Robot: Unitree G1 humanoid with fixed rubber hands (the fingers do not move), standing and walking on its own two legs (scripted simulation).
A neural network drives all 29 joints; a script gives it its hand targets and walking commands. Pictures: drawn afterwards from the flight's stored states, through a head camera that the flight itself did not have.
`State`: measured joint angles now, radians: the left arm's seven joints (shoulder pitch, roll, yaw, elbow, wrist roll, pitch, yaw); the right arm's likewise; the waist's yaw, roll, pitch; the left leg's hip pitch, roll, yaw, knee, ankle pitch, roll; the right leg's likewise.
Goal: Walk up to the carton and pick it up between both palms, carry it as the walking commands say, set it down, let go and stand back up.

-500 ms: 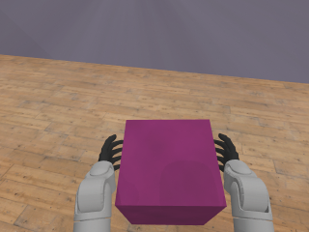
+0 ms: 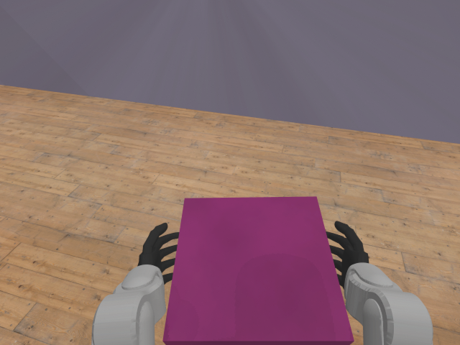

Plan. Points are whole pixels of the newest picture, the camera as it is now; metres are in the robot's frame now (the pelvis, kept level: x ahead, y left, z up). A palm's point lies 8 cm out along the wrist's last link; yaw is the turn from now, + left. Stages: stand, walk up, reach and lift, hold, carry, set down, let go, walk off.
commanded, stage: carry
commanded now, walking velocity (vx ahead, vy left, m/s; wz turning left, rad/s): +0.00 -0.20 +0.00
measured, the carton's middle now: (251, 291) +0.24 +0.00 +0.03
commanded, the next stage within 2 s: none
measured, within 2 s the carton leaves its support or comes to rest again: neither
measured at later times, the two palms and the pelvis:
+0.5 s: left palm (238, 275) +0.23 +0.02 +0.10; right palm (446, 294) +0.21 -0.28 +0.09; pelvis -0.01 -0.11 +0.01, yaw -3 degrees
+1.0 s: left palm (331, 283) +0.22 -0.11 +0.10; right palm out of the picture +0.19 -0.41 +0.10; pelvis -0.02 -0.24 +0.01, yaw -4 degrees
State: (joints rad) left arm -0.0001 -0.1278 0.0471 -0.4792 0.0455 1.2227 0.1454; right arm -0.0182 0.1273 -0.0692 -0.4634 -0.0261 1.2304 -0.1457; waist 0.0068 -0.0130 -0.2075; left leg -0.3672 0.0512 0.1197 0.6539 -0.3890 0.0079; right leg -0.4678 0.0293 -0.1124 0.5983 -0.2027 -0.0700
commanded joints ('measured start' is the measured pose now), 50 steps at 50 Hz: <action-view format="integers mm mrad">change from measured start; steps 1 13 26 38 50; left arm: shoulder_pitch -382 -341 -322 -358 -283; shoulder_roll -693 -722 -800 -782 -754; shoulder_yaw -590 -603 -623 -670 -594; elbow -75 -89 -141 -134 -123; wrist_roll -250 -251 -265 -280 -252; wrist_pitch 5 -4 -59 -47 -36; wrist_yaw -83 -80 -130 -132 -129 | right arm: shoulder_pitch -309 -307 -349 -303 -342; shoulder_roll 681 676 789 747 760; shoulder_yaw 539 573 683 630 700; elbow -35 -129 -182 -149 -182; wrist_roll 218 230 272 236 275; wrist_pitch -8 -18 -51 -67 -27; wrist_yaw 93 104 131 137 131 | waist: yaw -37 -21 10 -10 11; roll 326 285 -148 179 -193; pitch -43 -52 -124 15 -54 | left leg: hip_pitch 253 194 -110 101 -227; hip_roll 467 290 22 293 46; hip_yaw -578 -139 26 -159 -40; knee -426 -250 237 -353 446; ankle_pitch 7 580 -79 299 -229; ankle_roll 125 66 -24 77 -56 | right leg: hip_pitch -306 -17 225 -97 266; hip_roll -49 -47 -270 -96 -337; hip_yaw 36 -22 124 72 243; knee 204 65 -160 285 -227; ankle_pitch -240 -146 313 -140 331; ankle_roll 79 118 -107 107 -116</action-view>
